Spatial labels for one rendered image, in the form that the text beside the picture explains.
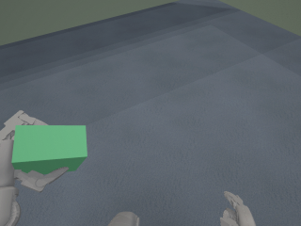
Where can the robot left hand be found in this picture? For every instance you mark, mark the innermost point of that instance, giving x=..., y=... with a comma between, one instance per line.
x=8, y=174

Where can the robot right hand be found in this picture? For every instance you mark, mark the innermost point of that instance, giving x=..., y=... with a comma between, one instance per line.
x=242, y=215

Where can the left robot thigh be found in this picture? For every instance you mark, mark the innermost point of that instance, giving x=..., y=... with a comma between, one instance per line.
x=125, y=218

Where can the robot left forearm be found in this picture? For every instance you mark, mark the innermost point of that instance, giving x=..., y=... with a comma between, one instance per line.
x=10, y=210

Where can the sponge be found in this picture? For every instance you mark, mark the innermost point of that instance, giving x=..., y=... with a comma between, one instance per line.
x=45, y=148

